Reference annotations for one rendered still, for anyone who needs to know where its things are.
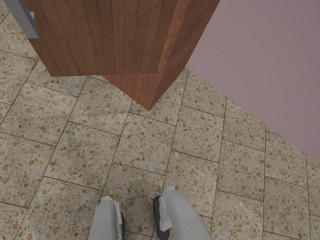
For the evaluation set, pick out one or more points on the robot right shin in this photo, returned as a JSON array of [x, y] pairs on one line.
[[165, 224]]

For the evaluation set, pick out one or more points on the cupboard door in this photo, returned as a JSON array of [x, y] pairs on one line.
[[101, 37]]

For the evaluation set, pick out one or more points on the robot left thigh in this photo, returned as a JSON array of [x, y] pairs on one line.
[[106, 220]]

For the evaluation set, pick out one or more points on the handle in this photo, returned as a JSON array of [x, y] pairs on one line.
[[25, 19]]

